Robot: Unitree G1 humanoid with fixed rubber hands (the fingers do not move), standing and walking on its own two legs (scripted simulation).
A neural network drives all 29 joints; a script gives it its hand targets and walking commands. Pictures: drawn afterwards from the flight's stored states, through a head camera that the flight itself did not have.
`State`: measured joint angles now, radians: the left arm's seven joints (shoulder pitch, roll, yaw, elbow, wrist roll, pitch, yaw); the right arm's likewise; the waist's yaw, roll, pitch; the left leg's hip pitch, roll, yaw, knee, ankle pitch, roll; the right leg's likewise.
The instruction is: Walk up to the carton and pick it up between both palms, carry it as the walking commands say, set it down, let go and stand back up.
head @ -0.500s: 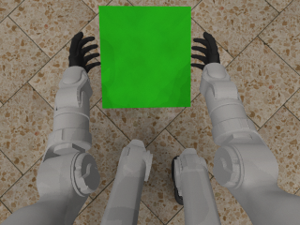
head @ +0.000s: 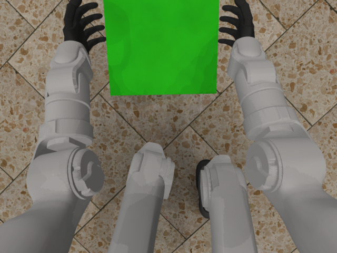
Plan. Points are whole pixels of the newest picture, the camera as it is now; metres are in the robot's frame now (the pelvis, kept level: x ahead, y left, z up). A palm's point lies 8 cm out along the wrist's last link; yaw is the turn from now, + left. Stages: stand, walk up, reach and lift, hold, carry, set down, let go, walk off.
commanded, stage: set down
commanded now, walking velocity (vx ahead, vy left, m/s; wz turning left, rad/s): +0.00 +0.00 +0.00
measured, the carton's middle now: (161, 39) +0.55 +0.12 -0.24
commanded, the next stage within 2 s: none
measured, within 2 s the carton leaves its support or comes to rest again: rests again in 1.22 s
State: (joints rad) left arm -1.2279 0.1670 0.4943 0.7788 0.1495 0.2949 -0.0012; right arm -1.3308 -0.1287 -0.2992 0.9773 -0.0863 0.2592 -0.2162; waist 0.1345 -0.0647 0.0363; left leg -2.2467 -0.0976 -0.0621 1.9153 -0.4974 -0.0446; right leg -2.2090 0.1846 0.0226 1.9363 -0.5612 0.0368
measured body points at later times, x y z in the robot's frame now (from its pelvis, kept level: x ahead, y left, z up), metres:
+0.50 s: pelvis -0.01 +0.01 -0.04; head +0.37 +0.05 +0.18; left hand +0.52 +0.27 -0.22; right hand +0.57 -0.05 -0.24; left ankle +0.11 +0.12 -0.40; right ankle +0.10 -0.10 -0.40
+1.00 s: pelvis -0.01 +0.00 -0.06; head +0.37 +0.04 +0.17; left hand +0.52 +0.27 -0.24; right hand +0.57 -0.05 -0.26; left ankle +0.11 +0.12 -0.40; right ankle +0.10 -0.10 -0.40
